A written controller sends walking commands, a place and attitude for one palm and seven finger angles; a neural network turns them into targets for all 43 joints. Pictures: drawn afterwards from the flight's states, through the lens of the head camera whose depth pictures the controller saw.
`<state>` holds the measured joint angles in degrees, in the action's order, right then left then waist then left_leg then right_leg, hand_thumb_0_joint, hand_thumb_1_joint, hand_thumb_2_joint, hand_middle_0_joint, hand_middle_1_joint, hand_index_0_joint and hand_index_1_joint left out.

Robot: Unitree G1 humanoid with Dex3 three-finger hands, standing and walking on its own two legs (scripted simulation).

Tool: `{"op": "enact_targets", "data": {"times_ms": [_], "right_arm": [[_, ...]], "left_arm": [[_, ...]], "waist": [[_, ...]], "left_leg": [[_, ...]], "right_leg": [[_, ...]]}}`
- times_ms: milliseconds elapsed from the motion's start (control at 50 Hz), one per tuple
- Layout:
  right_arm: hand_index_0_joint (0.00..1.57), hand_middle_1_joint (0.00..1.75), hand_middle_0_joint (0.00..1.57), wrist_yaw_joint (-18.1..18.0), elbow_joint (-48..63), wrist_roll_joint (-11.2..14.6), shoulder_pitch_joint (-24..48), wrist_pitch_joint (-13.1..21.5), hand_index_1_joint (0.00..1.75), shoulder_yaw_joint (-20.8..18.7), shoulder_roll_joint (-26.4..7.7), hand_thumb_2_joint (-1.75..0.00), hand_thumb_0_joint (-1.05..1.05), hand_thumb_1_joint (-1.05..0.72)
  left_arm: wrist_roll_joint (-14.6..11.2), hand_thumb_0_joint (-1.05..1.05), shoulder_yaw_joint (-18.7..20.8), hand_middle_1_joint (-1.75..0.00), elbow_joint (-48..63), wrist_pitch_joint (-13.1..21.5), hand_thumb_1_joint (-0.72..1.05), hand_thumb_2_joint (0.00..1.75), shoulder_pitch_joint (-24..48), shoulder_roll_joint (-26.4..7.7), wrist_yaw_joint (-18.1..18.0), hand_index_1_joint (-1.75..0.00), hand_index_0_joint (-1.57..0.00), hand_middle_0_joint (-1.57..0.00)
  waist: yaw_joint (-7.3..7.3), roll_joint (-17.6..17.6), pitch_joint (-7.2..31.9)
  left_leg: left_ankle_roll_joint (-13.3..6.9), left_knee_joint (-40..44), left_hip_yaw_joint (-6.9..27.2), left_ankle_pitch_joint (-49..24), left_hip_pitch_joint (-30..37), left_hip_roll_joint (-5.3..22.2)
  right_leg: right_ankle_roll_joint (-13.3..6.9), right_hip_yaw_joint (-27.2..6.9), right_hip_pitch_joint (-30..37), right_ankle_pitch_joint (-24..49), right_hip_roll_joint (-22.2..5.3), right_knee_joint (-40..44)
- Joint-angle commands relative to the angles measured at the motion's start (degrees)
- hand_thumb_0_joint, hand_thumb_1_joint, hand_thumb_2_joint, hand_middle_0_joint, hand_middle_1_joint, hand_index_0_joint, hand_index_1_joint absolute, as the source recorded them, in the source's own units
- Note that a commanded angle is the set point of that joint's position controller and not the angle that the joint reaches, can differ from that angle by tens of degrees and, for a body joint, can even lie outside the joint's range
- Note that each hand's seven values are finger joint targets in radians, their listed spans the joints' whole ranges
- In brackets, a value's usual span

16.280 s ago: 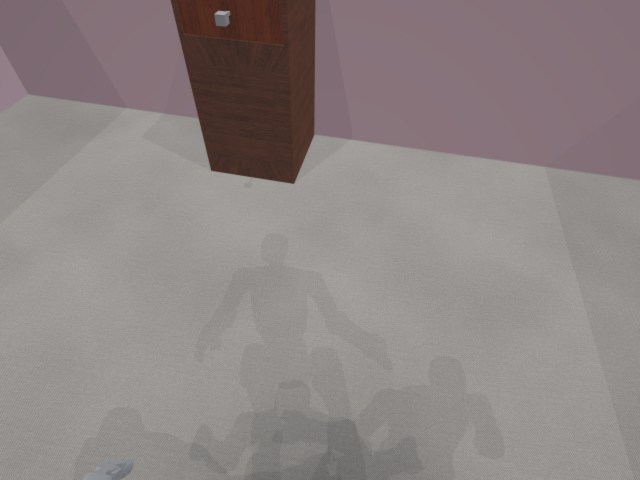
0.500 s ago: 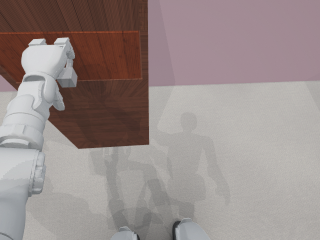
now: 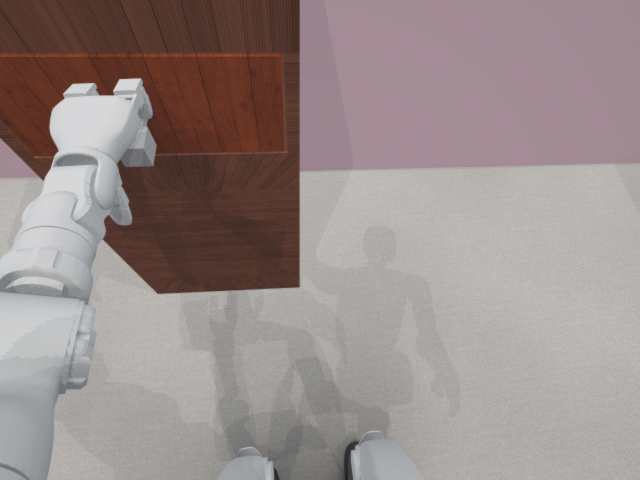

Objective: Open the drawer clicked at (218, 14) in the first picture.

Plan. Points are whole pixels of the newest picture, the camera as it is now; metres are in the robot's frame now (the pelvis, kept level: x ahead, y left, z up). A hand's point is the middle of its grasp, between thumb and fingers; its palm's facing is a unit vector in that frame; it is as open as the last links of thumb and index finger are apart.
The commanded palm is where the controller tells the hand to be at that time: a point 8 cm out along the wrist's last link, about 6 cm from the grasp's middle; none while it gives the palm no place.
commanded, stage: lower the fingers behind the handle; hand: left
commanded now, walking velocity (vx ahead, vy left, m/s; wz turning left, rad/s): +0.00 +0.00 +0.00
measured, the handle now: (138, 135) +0.56 +0.21 +0.03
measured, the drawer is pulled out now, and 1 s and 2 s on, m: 0.00 0.00 0.00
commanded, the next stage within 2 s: lift the fingers back up to retry in 0.58 s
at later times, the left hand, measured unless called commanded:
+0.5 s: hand (118, 158) +0.52 +0.23 +0.04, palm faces -0.06 +0.01 -1.00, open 14.4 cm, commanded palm +0.50 +0.22 +0.06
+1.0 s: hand (118, 150) +0.52 +0.22 +0.05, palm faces -0.08 -0.02 -1.00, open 14.0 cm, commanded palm +0.51 +0.22 +0.11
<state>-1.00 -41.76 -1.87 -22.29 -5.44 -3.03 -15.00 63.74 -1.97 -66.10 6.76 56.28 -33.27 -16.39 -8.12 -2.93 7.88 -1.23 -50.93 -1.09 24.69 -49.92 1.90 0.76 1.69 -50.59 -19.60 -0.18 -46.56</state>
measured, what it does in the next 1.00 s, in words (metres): stands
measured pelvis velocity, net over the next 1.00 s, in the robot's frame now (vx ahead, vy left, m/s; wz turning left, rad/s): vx -0.01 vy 0.01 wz -0.01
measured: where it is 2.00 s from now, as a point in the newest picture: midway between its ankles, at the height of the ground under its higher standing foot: outside the picture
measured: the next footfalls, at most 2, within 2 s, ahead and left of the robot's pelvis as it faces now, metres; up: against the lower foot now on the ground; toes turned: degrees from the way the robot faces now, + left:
none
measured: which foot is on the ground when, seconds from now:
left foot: down 0.00-1.00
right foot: down 0.00-1.00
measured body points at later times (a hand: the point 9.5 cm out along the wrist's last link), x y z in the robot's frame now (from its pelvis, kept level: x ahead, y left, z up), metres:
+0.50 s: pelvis -0.02 +0.00 -0.01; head +0.12 +0.00 +0.42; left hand +0.52 +0.22 +0.09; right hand -0.05 -0.28 -0.13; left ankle -0.02 +0.10 -0.69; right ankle +0.01 -0.13 -0.69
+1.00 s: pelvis -0.01 +0.01 +0.00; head +0.12 +0.00 +0.43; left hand +0.52 +0.22 +0.11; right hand -0.05 -0.27 -0.12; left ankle -0.02 +0.10 -0.69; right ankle +0.01 -0.13 -0.69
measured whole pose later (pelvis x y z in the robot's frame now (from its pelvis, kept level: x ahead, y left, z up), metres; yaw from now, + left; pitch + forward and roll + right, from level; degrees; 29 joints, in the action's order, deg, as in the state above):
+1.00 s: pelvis -0.01 +0.01 +0.00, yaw -1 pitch +23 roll -2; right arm -2.2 -40.5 -1.1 -23.2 -4.6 -1.7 -15.1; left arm 62.9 -0.3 -64.6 6.6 56.7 -34.9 -12.0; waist -9.8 -3.7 7.1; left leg -1.7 -50.7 -1.7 23.6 -49.8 2.0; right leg 1.2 0.9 -50.4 -17.9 0.0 -45.6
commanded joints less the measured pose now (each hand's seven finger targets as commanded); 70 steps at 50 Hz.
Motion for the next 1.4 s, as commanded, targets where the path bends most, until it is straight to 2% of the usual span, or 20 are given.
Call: {"op": "enact_targets", "data": {"times_ms": [0,20,80,140,260,400,460,500,580,620,660,720,740,800,900,960,1060,1180,1280,1380], "right_arm": [[0.2,0.3,0.2,-0.8,1.3,-0.3,-10.8,0.7,0.3,-3.3,-10.3,-0.9,0.0,-0.9],[0.2,0.3,0.2,-0.9,1.4,-0.3,-11.0,0.7,0.3,-3.1,-10.5,-0.9,0.0,-0.9],[0.2,0.3,0.2,-0.8,1.9,0.0,-10.7,0.7,0.3,-3.0,-10.0,-0.9,0.0,-0.9],[0.2,0.3,0.2,-1.2,2.2,0.2,-10.5,0.5,0.3,-2.5,-10.6,-0.9,0.0,-0.9],[0.2,0.3,0.2,-1.4,3.1,0.3,-10.5,0.8,0.3,-2.4,-10.2,-0.9,0.0,-0.9],[0.2,0.3,0.2,-1.9,3.3,0.4,-10.6,1.3,0.3,-2.2,-10.7,-0.9,0.0,-0.9],[0.2,0.3,0.2,-1.8,3.4,0.3,-10.6,1.7,0.3,-2.2,-10.3,-0.9,0.0,-0.9],[0.2,0.3,0.2,-1.7,3.3,0.3,-10.7,1.5,0.3,-2.1,-10.7,-0.9,0.0,-0.9],[0.2,0.3,0.2,-1.9,3.1,0.6,-10.7,1.7,0.3,-1.7,-10.9,-0.9,0.0,-0.9],[0.2,0.3,0.2,-1.9,3.1,0.4,-11.0,1.7,0.3,-1.8,-10.9,-0.9,0.0,-0.9],[0.2,0.3,0.2,-1.8,3.1,0.3,-11.1,1.8,0.3,-1.9,-10.6,-0.9,0.0,-0.9],[0.2,0.3,0.2,-1.6,3.1,0.2,-11.6,1.6,0.3,-2.2,-10.9,-0.9,0.0,-0.9],[0.2,0.3,0.2,-1.6,3.3,0.3,-11.4,1.7,0.3,-2.2,-10.7,-0.9,0.0,-0.9],[0.2,0.3,0.2,-1.7,3.2,0.4,-11.4,1.5,0.3,-2.3,-10.7,-0.9,0.0,-0.9],[0.2,0.3,0.2,-2.1,3.2,0.5,-10.8,1.6,0.3,-2.2,-10.6,-0.9,0.0,-0.9],[0.2,0.3,0.2,-2.2,3.2,0.5,-10.5,1.7,0.3,-2.3,-10.0,-0.9,0.0,-0.9],[0.2,0.3,0.2,-1.3,3.0,0.3,-10.2,1.2,0.3,-2.7,-10.1,-0.9,0.0,-0.9],[0.2,0.3,0.2,-1.0,3.0,1.1,-9.3,0.3,0.3,-3.1,-10.2,-0.9,0.0,-0.9],[0.2,0.3,0.2,-1.7,3.3,1.4,-8.8,0.1,0.3,-3.3,-9.9,-0.9,0.0,-0.9],[0.2,0.3,0.2,-2.0,3.8,1.4,-7.6,-0.2,0.3,-2.9,-9.9,-0.9,0.0,-0.9]], "left_arm": [[0.4,0.0,1.4,-1.2,5.5,-1.2,-0.5,0.3,21.9,-9.9,-0.5,-1.2,-0.3,-0.3],[0.6,0.0,2.3,-1.2,4.9,-1.5,-0.5,0.3,21.8,-11.6,-0.5,-1.2,-0.3,-0.3],[0.6,0.0,-0.7,-1.2,3.7,-2.3,-0.5,0.3,21.0,-8.1,0.3,-1.2,-0.3,-0.3],[0.8,0.0,1.0,-1.2,1.1,-2.9,-0.5,0.3,20.2,-11.4,1.1,-1.2,-0.3,-0.3],[0.8,0.0,-0.4,-1.2,3.0,-2.3,-0.5,0.3,21.1,-10.0,2.6,-1.2,-0.3,-0.3],[-0.1,0.0,2.1,-1.2,4.1,-0.9,-0.5,0.3,22.5,-13.6,3.1,-1.2,-0.3,-0.3],[0.1,0.0,0.5,-1.2,4.6,-0.5,-0.5,0.3,22.4,-11.4,2.8,-1.2,-0.3,-0.3],[-0.1,0.0,2.9,-1.2,4.1,-0.7,-0.5,0.3,21.4,-14.3,2.5,-1.2,-0.3,-0.3],[0.5,0.0,2.0,-1.2,2.9,-1.2,-0.5,0.3,24.0,-14.7,2.1,-1.2,-0.3,-0.3],[1.0,0.0,2.1,-1.2,3.6,-1.4,-0.5,0.3,24.8,-15.2,1.6,-1.2,-0.3,-0.3],[1.1,0.0,0.4,-1.2,3.6,-1.8,-0.5,0.3,25.0,-12.3,1.5,-1.2,-0.3,-0.3],[0.6,0.0,2.9,-1.2,6.5,-2.4,-0.5,0.3,26.4,-15.4,1.2,-1.2,-0.3,-0.3],[0.1,0.0,1.9,-1.2,7.9,-2.5,-0.5,0.3,28.2,-14.3,1.3,-1.2,-0.3,-0.3],[-1.2,0.0,3.9,-1.2,9.5,-2.5,-0.5,0.3,28.1,-16.3,2.0,-1.2,-0.3,-0.3],[-1.7,0.0,6.6,-1.2,13.9,-0.3,-0.5,0.3,28.8,-19.7,2.3,-1.2,-0.3,-0.3],[-1.6,0.0,4.8,-1.2,14.8,0.8,-0.5,0.3,27.9,-16.7,1.5,-1.2,-0.3,-0.3],[-2.1,0.0,5.7,-1.2,15.6,-0.1,-0.5,0.3,25.0,-16.2,0.5,-1.2,-0.3,-0.3],[-2.5,0.0,3.3,-1.2,15.1,-3.0,-0.5,0.3,24.0,-13.8,2.4,-1.2,-0.3,-0.3],[-3.2,0.0,2.6,-1.2,16.6,-1.8,-0.5,0.3,25.6,-13.3,5.1,-1.2,-0.3,-0.3],[-3.1,0.0,3.8,-1.2,13.4,0.0,-0.5,0.3,20.2,-14.2,5.9,-1.2,-0.3,-0.3]], "waist": [[-3.1,-1.7,22.7],[-3.09,-1.0,23.4],[-3.57,-1.7,21.9],[-3.65,0.5,20.3],[-3.35,-2.1,21.6],[-3.58,0.0,22.4],[-3.51,-1.6,22.5],[-2.87,-1.1,22.9],[-4.03,-1.2,20.5],[-3.8,-3.4,22.5],[-3.98,-3.9,22.9],[-3.22,-4.4,27.0],[-3.66,-5.8,27.4],[-3.05,-3.6,29.4],[-1.73,-4.9,28.7],[-1.65,-5.2,26.4],[-0.15,-6.1,27.2],[-0.26,-2.8,24.9],[-0.92,-1.3,22.8],[0.44,0.6,19.4]], "left_leg": [[-0.9,3.3,1.3,-24.5,16.3,-2.0],[-1.0,3.2,1.4,-24.4,15.6,-2.0],[-1.0,3.1,1.1,-22.4,14.8,-2.2],[-1.3,2.7,0.9,-19.5,11.7,-2.2],[-1.1,2.3,1.3,-18.8,12.6,-2.1],[-1.4,1.9,1.5,-15.6,10.6,-2.0],[-1.3,1.7,1.7,-15.7,10.9,-2.0],[-1.4,1.5,1.5,-16.1,10.5,-2.1],[-1.4,1.7,1.8,-13.2,8.5,-2.1],[-1.2,1.5,2.0,-14.7,10.5,-2.0],[-1.0,1.4,2.4,-15.7,11.8,-1.9],[-0.7,2.0,2.7,-18.7,15.5,-1.6],[-0.7,2.3,2.7,-19.0,16.7,-1.6],[-1.0,3.2,2.6,-20.2,18.3,-1.7],[-0.9,5.0,2.5,-22.5,20.7,-1.7],[-0.8,6.0,2.5,-24.1,21.7,-1.8],[-0.3,7.1,2.0,-30.5,24.9,-1.6],[-0.6,9.8,1.2,-31.4,25.8,-1.6],[-0.9,11.2,1.1,-31.4,27.9,-1.9],[-1.0,12.1,0.2,-29.1,24.8,-2.4]], "right_leg": [[-2.4,0.7,10.4,16.1,3.4,3.2],[-2.3,0.6,11.0,16.3,3.3,2.9],[-2.3,0.7,10.0,15.2,3.3,3.1],[-2.2,0.6,9.7,13.9,3.2,2.6],[-2.3,0.8,8.0,11.9,3.2,1.8],[-2.1,0.5,8.2,10.0,3.0,1.5],[-2.1,0.7,6.9,9.3,3.1,1.2],[-2.2,0.5,7.6,9.9,3.2,1.1],[-2.1,0.7,5.7,7.6,3.1,1.1],[-2.2,0.8,5.2,7.7,3.0,0.8],[-2.3,1.2,4.0,7.5,3.2,0.7],[-2.2,1.2,6.5,9.2,3.3,1.2],[-2.1,1.2,6.7,9.5,3.4,1.7],[-2.0,1.0,10.3,11.2,3.5,2.9],[-2.1,0.6,13.4,12.9,3.5,4.7],[-2.1,1.0,13.6,13.7,3.5,5.5],[-2.2,1.2,16.5,17.5,3.6,6.4],[-2.0,0.9,20.8,20.5,3.5,9.0],[-1.9,0.5,22.7,21.4,3.4,10.8],[-2.0,0.1,24.0,22.0,3.0,11.0]]}}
